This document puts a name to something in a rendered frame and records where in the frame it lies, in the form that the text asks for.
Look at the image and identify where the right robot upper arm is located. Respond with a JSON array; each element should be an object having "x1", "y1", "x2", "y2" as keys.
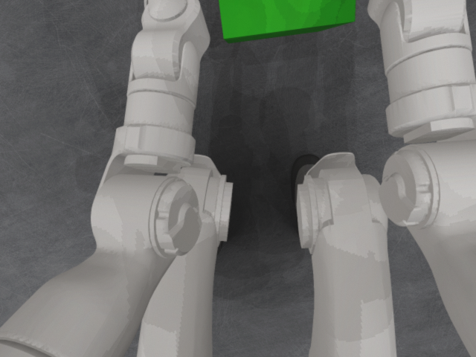
[{"x1": 379, "y1": 139, "x2": 476, "y2": 357}]

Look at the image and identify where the left robot upper arm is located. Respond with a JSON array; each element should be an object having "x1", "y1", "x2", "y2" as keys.
[{"x1": 0, "y1": 174, "x2": 202, "y2": 357}]

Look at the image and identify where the carton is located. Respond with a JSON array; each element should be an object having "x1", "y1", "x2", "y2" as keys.
[{"x1": 219, "y1": 0, "x2": 356, "y2": 43}]

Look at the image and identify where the robot right shin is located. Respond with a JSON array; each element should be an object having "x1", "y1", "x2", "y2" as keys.
[{"x1": 303, "y1": 152, "x2": 388, "y2": 231}]

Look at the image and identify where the right robot forearm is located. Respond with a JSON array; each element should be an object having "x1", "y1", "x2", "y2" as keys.
[{"x1": 367, "y1": 0, "x2": 476, "y2": 144}]

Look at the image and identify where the left robot forearm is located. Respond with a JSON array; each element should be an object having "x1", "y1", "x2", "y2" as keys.
[{"x1": 91, "y1": 0, "x2": 210, "y2": 211}]

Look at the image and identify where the robot left thigh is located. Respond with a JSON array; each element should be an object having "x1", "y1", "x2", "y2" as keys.
[{"x1": 137, "y1": 167, "x2": 233, "y2": 357}]

